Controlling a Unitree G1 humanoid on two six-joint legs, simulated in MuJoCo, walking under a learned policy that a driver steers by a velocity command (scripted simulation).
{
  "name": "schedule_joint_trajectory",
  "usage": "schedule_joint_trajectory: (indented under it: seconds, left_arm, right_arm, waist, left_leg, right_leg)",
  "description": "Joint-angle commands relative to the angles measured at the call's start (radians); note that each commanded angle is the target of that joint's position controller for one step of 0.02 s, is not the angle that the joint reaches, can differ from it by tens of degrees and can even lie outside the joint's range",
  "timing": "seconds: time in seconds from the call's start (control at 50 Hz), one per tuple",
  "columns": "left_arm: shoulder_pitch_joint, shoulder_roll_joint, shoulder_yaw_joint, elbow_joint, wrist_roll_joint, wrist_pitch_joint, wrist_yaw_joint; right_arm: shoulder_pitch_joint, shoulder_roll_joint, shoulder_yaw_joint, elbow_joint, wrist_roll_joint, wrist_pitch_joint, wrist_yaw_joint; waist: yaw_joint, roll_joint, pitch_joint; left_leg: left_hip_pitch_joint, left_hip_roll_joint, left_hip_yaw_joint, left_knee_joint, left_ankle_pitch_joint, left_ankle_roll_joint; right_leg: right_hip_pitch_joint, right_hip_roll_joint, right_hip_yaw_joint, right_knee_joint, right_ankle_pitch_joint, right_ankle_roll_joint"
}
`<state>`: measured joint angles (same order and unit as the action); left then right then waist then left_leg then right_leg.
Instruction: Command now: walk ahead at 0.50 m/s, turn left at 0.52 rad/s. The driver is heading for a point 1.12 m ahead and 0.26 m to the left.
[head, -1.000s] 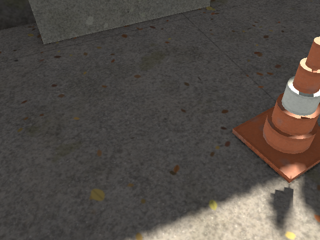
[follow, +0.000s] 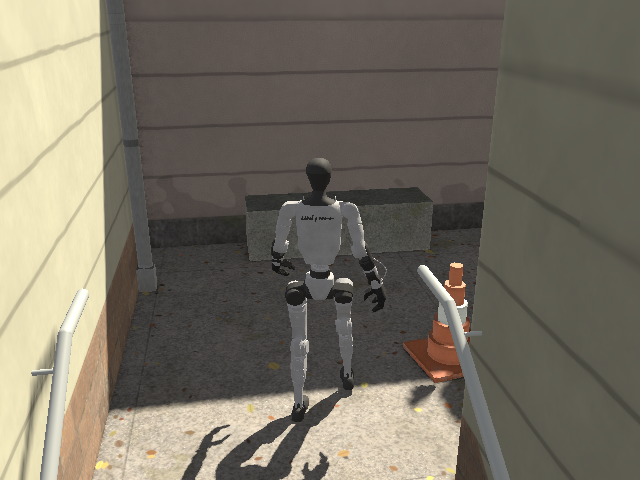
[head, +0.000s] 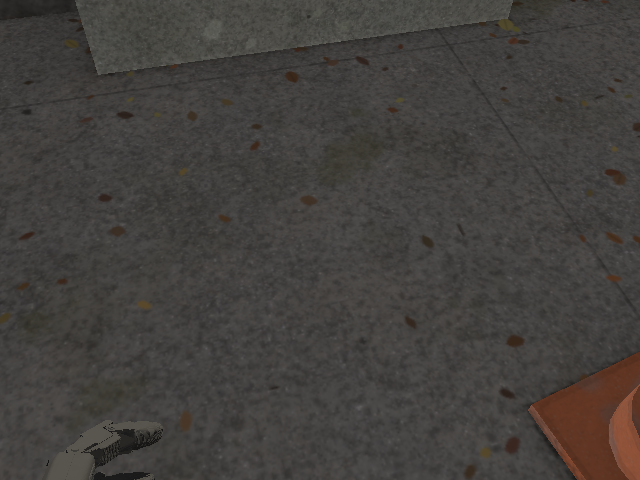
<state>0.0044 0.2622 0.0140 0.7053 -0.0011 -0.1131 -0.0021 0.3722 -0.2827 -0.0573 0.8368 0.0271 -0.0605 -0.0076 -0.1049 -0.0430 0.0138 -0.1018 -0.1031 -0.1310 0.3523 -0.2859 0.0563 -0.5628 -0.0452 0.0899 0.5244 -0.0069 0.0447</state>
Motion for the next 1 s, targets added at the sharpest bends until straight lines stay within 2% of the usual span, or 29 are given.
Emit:
schedule_joint_trajectory:
  seconds: [0.02, 0.04, 0.06, 0.08, 0.1, 0.12, 0.14, 0.18, 0.2, 0.24, 0.26, 0.3, 0.36, 0.46, 0.52, 0.54, 0.56, 0.58, 0.6, 0.62, 0.64, 0.66, 0.68, 0.7, 0.72, 0.78, 0.88, 0.94, 1.0]
  left_arm:
    - [0.012, 0.149, 0.052, -0.06, -0.016, -0.031, -0.01]
    - [0.104, 0.176, 0.066, -0.039, -0.003, -0.036, -0.008]
    - [0.239, 0.218, 0.085, -0.027, 0.022, -0.04, 0.002]
    - [0.345, 0.28, 0.105, -0.019, 0.03, -0.023, 0.012]
    - [0.37, 0.251, 0.1, 0.002, 0.024, -0.009, 0.003]
    - [0.327, 0.15, 0.078, -0.014, 0.011, -0.002, 0.004]
    - [0.273, 0.113, 0.064, -0.019, 0.001, 0.007, 0.002]
    - [0.195, 0.081, 0.053, -0.015, 0.013, 0.005, -0.003]
    - [0.187, 0.083, 0.054, -0.008, 0.015, 0.0, -0.005]
    - [0.202, 0.089, 0.061, 0.014, 0.003, -0.011, -0.008]
    - [0.228, 0.106, 0.071, 0.035, -0.003, -0.013, 0.0]
    - [0.246, 0.135, 0.084, 0.049, 0.008, -0.01, 0.006]
    - [0.232, 0.161, 0.089, 0.054, 0.006, -0.001, 0.011]
    - [0.287, 0.202, 0.103, 0.088, -0.017, 0.017, 0.013]
    - [0.282, 0.235, 0.111, 0.09, -0.033, 0.038, 0.014]
    - [0.271, 0.254, 0.116, 0.087, -0.035, 0.045, 0.02]
    - [0.266, 0.248, 0.113, 0.085, -0.037, 0.054, 0.023]
    - [0.28, 0.212, 0.097, 0.074, -0.02, 0.053, 0.028]
    - [0.356, 0.059, 0.048, 0.014, 0.028, 0.032, 0.015]
    - [0.296, 0.116, 0.047, -0.008, -0.004, -0.011, 0.001]
    - [0.193, 0.182, 0.065, -0.037, -0.043, -0.031, -0.007]
    - [0.177, 0.168, 0.057, -0.041, -0.036, -0.04, -0.005]
    - [0.178, 0.164, 0.059, -0.026, -0.009, -0.039, 0.003]
    - [0.199, 0.179, 0.07, -0.022, 0.007, -0.031, 0.005]
    - [0.208, 0.178, 0.073, -0.022, 0.012, -0.018, 0.002]
    - [0.193, 0.126, 0.061, -0.023, 0.021, 0.008, 0.002]
    - [0.023, 0.075, 0.037, -0.056, 0.011, 0.007, -0.011]
    - [-0.059, 0.087, 0.038, -0.082, -0.004, -0.001, -0.024]
    - [-0.087, 0.106, 0.044, -0.104, -0.005, -0.009, -0.038]
  right_arm:
    - [-0.025, -0.158, -0.04, -0.066, 0.001, 0.009, -0.018]
    - [-0.026, -0.143, -0.033, -0.077, 0.003, 0.011, -0.014]
    - [-0.024, -0.075, -0.008, -0.096, -0.012, 0.004, -0.006]
    - [0.073, -0.005, 0.012, -0.118, -0.004, -0.01, -0.001]
    - [0.132, -0.044, 0.009, -0.128, 0.022, -0.021, -0.001]
    - [0.056, -0.128, -0.014, -0.119, 0.023, -0.015, -0.003]
    - [-0.019, -0.138, -0.023, -0.131, 0.018, -0.004, -0.003]
    - [-0.069, -0.128, -0.037, -0.148, 0.002, 0.015, -0.004]
    - [-0.061, -0.107, -0.037, -0.15, 0.004, 0.026, 0.0]
    - [-0.063, -0.067, -0.035, -0.166, 0.002, 0.049, 0.002]
    - [-0.105, -0.065, -0.034, -0.189, -0.01, 0.047, 0.002]
    - [-0.145, -0.048, -0.029, -0.211, -0.004, 0.033, 0.015]
    - [-0.205, -0.023, -0.017, -0.229, -0.004, 0.024, 0.037]
    - [-0.353, -0.03, -0.013, -0.294, -0.002, 0.024, 0.063]
    - [-0.331, -0.071, -0.031, -0.311, -0.005, 0.031, 0.073]
    - [-0.275, -0.1, -0.048, -0.301, -0.007, 0.031, 0.069]
    - [-0.127, -0.132, -0.07, -0.264, -0.005, 0.034, 0.065]
    - [0.055, -0.203, -0.105, -0.215, -0.003, 0.041, 0.047]
    - [0.039, -0.326, -0.118, -0.218, 0.005, 0.035, 0.034]
    - [0.071, -0.283, -0.1, -0.255, -0.003, 0.016, 0.039]
    - [0.04, -0.214, -0.08, -0.24, -0.011, 0.002, 0.044]
    - [-0.011, -0.183, -0.07, -0.241, -0.007, -0.005, 0.044]
    - [-0.084, -0.152, -0.059, -0.252, -0.008, -0.005, 0.043]
    - [-0.126, -0.125, -0.048, -0.266, -0.017, -0.004, 0.038]
    - [-0.144, -0.124, -0.046, -0.271, -0.023, -0.004, 0.034]
    - [-0.123, -0.136, -0.047, -0.244, -0.019, -0.012, 0.016]
    - [-0.048, -0.139, -0.042, -0.187, -0.013, -0.01, 0.0]
    - [0.004, -0.154, -0.043, -0.154, -0.009, -0.011, 0.002]
    - [0.032, -0.157, -0.043, -0.126, -0.01, -0.002, 0.0]
  waist:
    - [0.092, 0.161, -0.033]
    - [0.126, 0.168, -0.079]
    - [0.181, 0.105, -0.216]
    - [0.173, -0.144, -0.334]
    - [0.148, -0.281, -0.336]
    - [0.172, -0.131, -0.195]
    - [0.172, -0.069, -0.097]
    - [0.13, -0.07, -0.015]
    - [0.118, -0.086, -0.008]
    - [0.109, -0.074, 0.012]
    - [0.121, -0.065, 0.029]
    - [0.127, -0.035, 0.01]
    - [0.139, -0.026, 0.005]
    - [0.181, -0.013, 0.064]
    - [0.137, -0.049, 0.027]
    - [0.101, -0.056, -0.008]
    - [0.012, -0.042, -0.096]
    - [-0.065, 0.027, -0.188]
    - [0.051, 0.319, -0.236]
    - [0.0, 0.264, -0.421]
    - [-0.018, 0.179, -0.284]
    - [0.021, 0.12, -0.19]
    - [0.066, 0.062, -0.134]
    - [0.103, 0.084, -0.108]
    - [0.121, 0.093, -0.097]
    - [0.128, 0.076, -0.067]
    - [0.053, 0.112, -0.017]
    - [0.016, 0.117, 0.019]
    - [0.012, 0.127, 0.033]
  left_leg:
    - [-0.022, 0.263, -0.256, 0.013, 0.178, 0.126]
    - [-0.036, 0.216, -0.233, 0.113, 0.235, 0.1]
    - [-0.134, 0.149, -0.164, 0.359, 0.174, 0.068]
    - [-0.481, 0.01, -0.019, 0.683, -0.156, 0.001]
    - [-0.661, 0.048, -0.029, 0.896, -0.309, -0.007]
    - [-0.722, 0.107, -0.052, 0.969, -0.21, -0.016]
    - [-0.694, 0.142, -0.015, 0.956, -0.124, -0.031]
    - [-0.626, 0.194, -0.004, 0.872, -0.023, -0.043]
    - [-0.589, 0.202, 0.014, 0.86, 0.003, -0.045]
    - [-0.594, 0.209, 0.028, 0.825, 0.031, -0.055]
    - [-0.622, 0.216, 0.022, 0.783, 0.047, -0.06]
    - [-0.657, 0.221, 0.019, 0.687, 0.116, -0.057]
    - [-0.619, 0.218, 0.061, 0.514, 0.253, -0.049]
    - [-0.588, 0.199, 0.134, 0.345, 0.26, -0.012]
    - [-0.483, 0.137, 0.197, 0.306, 0.114, 0.042]
    - [-0.395, 0.092, 0.237, 0.297, 0.088, 0.067]
    - [-0.186, 0.044, 0.252, 0.222, 0.118, 0.1]
    - [0.133, 0.08, 0.141, 0.199, 0.153, 0.146]
    - [0.445, 0.35, -0.395, 0.128, 0.057, 0.299]
    - [0.519, 0.45, -0.745, -0.049, -0.128, 0.389]
    - [0.444, 0.421, -0.603, -0.068, -0.056, 0.328]
    - [0.301, 0.378, -0.467, -0.059, 0.044, 0.29]
    - [0.161, 0.335, -0.367, -0.056, 0.155, 0.256]
    - [0.065, 0.3, -0.295, -0.074, 0.255, 0.241]
    - [0.004, 0.286, -0.273, -0.096, 0.301, 0.242]
    - [-0.093, 0.262, -0.178, -0.126, 0.424, 0.248]
    - [-0.123, 0.204, -0.07, -0.133, 0.332, 0.173]
    - [-0.073, 0.244, -0.109, -0.125, 0.251, 0.171]
    - [0.069, 0.302, -0.152, -0.067, 0.308, 0.163]
  right_leg:
    - [0.181, 0.026, -0.001, -0.078, -0.035, -0.033]
    - [0.301, 0.02, -0.019, -0.128, -0.05, -0.07]
    - [0.543, -0.114, 0.086, -0.093, -0.079, -0.133]
    - [0.906, -0.331, 0.449, -0.127, -0.221, -0.25]
    - [0.917, -0.427, 0.738, -0.227, -0.43, -0.32]
    - [0.803, -0.377, 0.594, -0.231, -0.486, -0.274]
    - [0.675, -0.315, 0.386, -0.247, -0.358, -0.236]
    - [0.513, -0.222, 0.191, -0.296, -0.146, -0.201]
    - [0.469, -0.202, 0.126, -0.318, -0.093, -0.197]
    - [0.447, -0.199, 0.053, -0.351, 0.003, -0.224]
    - [0.446, -0.208, 0.022, -0.363, 0.051, -0.234]
    - [0.496, -0.224, -0.023, -0.362, 0.094, -0.235]
    - [0.515, -0.215, -0.112, -0.366, 0.104, -0.221]
    - [0.583, -0.239, -0.2, -0.347, 0.111, -0.189]
    - [0.639, -0.249, -0.253, -0.219, 0.43, -0.166]
    - [0.637, -0.236, -0.271, -0.107, 0.59, -0.153]
    - [0.592, -0.208, -0.306, 0.086, 0.653, -0.13]
    - [0.371, -0.167, -0.311, 0.369, 0.451, -0.089]
    - [-0.091, 0.016, -0.264, 0.73, -0.502, -0.028]
    - [-0.213, 0.073, -0.01, 0.886, -0.603, -0.036]
    - [-0.301, 0.021, 0.011, 0.88, -0.498, -0.056]
    - [-0.272, -0.022, 0.003, 0.793, -0.408, -0.072]
    - [-0.202, -0.056, 0.001, 0.711, -0.354, -0.068]
    - [-0.131, -0.077, 0.003, 0.652, -0.32, -0.057]
    - [-0.088, -0.078, 0.0, 0.621, -0.3, -0.045]
    - [-0.067, -0.067, -0.036, 0.504, -0.223, 0.001]
    - [-0.014, -0.027, -0.06, 0.158, 0.11, 0.008]
    - [-0.01, -0.009, -0.057, 0.062, 0.146, -0.012]
    - [-0.072, -0.001, -0.055, 0.002, 0.048, -0.053]
